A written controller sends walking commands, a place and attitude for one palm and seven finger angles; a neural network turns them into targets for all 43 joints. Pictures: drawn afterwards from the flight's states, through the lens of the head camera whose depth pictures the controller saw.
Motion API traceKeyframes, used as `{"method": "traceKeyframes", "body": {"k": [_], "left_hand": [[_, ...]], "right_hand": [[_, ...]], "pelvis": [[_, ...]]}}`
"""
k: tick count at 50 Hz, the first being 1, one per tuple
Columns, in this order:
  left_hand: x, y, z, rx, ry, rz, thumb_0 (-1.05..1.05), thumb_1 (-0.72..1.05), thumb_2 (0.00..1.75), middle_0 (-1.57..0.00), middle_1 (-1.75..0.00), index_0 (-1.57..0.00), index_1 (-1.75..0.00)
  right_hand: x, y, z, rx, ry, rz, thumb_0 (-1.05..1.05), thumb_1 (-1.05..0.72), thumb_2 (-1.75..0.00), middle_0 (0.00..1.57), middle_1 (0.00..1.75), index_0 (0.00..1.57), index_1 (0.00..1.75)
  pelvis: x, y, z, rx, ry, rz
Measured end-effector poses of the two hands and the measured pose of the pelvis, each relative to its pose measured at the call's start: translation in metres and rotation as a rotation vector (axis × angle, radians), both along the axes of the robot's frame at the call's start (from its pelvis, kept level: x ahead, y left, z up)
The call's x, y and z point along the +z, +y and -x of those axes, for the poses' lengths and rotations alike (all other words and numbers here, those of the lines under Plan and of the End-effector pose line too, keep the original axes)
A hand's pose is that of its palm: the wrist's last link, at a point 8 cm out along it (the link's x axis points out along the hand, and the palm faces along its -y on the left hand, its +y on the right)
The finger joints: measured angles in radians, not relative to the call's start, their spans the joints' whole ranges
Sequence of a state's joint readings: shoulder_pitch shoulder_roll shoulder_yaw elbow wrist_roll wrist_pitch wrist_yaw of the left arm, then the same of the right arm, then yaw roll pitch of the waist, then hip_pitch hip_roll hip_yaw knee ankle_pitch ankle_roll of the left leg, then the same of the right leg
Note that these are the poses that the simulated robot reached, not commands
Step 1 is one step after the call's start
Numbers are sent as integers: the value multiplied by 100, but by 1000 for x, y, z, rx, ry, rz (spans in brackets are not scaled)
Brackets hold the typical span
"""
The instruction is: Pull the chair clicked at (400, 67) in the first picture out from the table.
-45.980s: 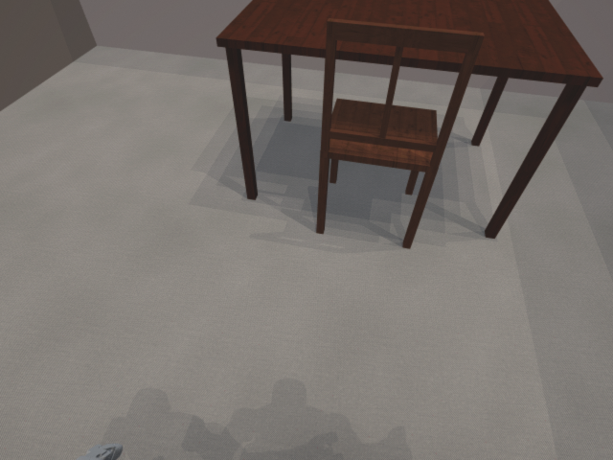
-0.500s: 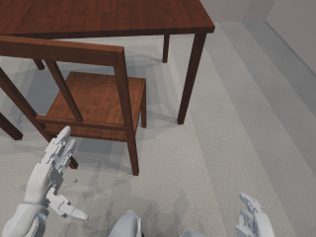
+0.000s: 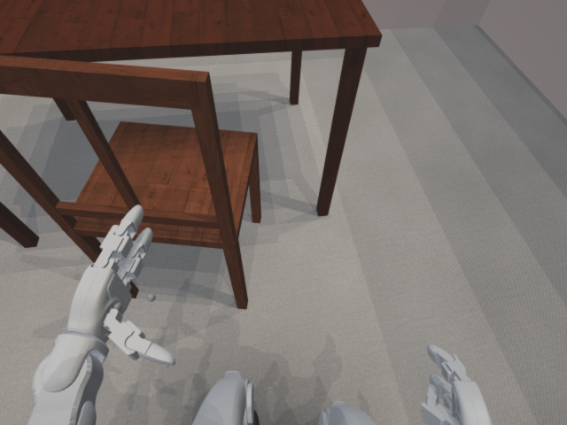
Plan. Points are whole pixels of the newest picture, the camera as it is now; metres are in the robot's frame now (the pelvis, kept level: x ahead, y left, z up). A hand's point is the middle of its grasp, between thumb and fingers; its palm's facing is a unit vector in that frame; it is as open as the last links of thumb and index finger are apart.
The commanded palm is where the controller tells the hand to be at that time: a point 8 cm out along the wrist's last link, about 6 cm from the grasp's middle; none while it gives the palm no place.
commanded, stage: aim the fingers beside a spindle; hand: left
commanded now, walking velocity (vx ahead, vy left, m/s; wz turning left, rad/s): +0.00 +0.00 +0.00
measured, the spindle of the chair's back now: (111, 164) +0.54 +0.33 +0.00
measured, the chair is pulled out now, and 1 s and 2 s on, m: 0.16 0.16 0.16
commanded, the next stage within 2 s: push the fingers through the gap in 1.68 s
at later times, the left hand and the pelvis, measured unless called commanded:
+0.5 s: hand (192, 271) +0.32 +0.14 +0.02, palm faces -0.11 -0.99 -0.05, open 16.9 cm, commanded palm +0.31 +0.21 +0.02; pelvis +0.00 -0.01 -0.01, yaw -1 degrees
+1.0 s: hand (209, 253) +0.36 +0.13 +0.00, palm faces -0.11 -0.99 -0.04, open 16.9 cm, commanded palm +0.35 +0.18 +0.00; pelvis +0.00 -0.01 -0.03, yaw -1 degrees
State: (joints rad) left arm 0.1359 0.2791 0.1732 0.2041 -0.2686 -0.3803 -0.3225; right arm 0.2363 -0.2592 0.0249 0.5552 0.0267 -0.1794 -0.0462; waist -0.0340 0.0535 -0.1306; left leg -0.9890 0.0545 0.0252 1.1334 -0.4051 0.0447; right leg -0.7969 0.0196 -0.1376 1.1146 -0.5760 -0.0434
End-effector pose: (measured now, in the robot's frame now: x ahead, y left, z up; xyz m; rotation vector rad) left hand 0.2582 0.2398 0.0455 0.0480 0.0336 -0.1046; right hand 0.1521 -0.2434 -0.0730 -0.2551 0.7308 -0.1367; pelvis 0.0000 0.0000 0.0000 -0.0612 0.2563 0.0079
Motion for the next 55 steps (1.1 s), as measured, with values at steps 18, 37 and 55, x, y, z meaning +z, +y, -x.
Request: {"method": "traceKeyframes", "body": {"k": [18, 37, 55], "left_hand": [[-16, -28, -30, -11, -10, -2, -1, -50, 30, -6, -8, -6, -8], [-30, -44, -64, 4, -15, 0, -1, -50, 30, -6, -8, -7, -8], [-46, -62, -98, -9, -24, 11, -1, -50, 30, -6, -8, -6, -8]], "right_hand": [[-23, -10, 13, -21, 85, -15, 2, -90, -90, 20, 30, 21, 30], [-41, -19, 17, -37, 153, -23, 2, -90, -90, 20, 30, 21, 30], [-59, -19, 40, -72, 245, -24, 1, -90, -90, 20, 30, 21, 30]], "pelvis": [[-10, -5, -3, -13, 44, -13], [-21, -13, -4, -24, 78, -22], [-32, -9, -1, -32, 116, -19]]}}
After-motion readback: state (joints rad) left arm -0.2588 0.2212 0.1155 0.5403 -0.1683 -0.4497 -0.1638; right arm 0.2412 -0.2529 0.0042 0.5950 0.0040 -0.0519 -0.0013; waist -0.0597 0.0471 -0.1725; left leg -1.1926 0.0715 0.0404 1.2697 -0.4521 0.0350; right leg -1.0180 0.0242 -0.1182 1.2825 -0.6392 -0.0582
